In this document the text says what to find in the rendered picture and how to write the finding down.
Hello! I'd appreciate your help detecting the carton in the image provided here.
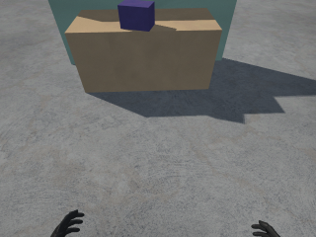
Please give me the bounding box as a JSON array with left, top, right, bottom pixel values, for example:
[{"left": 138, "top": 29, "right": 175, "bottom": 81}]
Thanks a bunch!
[{"left": 118, "top": 0, "right": 155, "bottom": 32}]

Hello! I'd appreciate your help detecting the right robot hand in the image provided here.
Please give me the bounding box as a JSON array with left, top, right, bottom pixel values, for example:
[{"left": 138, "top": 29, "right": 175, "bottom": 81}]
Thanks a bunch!
[{"left": 251, "top": 220, "right": 280, "bottom": 237}]

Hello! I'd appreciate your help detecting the pedestal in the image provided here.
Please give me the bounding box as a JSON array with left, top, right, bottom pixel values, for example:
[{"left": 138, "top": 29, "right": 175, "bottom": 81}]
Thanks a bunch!
[{"left": 64, "top": 8, "right": 222, "bottom": 93}]

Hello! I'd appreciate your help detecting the left robot hand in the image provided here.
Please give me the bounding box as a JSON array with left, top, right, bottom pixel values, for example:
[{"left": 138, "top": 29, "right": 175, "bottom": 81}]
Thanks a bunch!
[{"left": 50, "top": 209, "right": 85, "bottom": 237}]

